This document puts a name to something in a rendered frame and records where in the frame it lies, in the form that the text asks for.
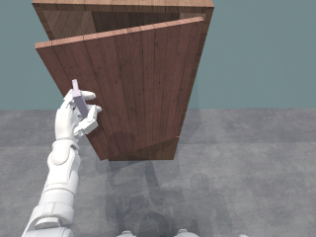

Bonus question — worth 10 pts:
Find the handle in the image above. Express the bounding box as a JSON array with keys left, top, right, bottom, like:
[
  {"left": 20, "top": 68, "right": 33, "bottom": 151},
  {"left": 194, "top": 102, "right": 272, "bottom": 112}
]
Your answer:
[{"left": 71, "top": 79, "right": 90, "bottom": 119}]

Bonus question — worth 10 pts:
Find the robot shin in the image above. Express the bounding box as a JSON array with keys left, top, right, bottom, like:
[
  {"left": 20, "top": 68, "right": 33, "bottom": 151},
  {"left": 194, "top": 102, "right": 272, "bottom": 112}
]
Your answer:
[
  {"left": 177, "top": 229, "right": 188, "bottom": 235},
  {"left": 122, "top": 231, "right": 132, "bottom": 235}
]

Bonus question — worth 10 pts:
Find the robot left forearm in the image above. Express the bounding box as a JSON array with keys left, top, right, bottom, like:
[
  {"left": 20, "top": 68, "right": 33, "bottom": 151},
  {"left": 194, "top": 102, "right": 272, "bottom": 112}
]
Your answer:
[{"left": 22, "top": 139, "right": 81, "bottom": 237}]

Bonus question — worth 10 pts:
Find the robot right shin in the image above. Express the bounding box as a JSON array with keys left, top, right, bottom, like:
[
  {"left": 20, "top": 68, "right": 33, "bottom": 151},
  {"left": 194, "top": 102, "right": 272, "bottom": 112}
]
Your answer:
[{"left": 177, "top": 229, "right": 188, "bottom": 235}]

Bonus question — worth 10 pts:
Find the cupboard door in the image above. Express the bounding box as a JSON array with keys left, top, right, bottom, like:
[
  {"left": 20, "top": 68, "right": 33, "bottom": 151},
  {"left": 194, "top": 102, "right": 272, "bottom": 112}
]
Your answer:
[{"left": 35, "top": 16, "right": 204, "bottom": 161}]

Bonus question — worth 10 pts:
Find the left robot upper arm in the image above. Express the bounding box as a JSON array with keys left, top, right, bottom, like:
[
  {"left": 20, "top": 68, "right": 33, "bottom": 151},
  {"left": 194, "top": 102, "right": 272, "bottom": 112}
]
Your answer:
[{"left": 23, "top": 226, "right": 73, "bottom": 237}]

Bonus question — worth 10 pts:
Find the robot left shin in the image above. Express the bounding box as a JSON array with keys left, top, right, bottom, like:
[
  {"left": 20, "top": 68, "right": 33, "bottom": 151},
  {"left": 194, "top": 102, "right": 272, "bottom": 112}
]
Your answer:
[{"left": 122, "top": 231, "right": 132, "bottom": 235}]

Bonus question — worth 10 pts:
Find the left robot hand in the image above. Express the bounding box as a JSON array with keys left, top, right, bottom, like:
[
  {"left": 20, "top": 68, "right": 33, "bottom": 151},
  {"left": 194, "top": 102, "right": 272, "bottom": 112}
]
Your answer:
[{"left": 54, "top": 89, "right": 102, "bottom": 144}]

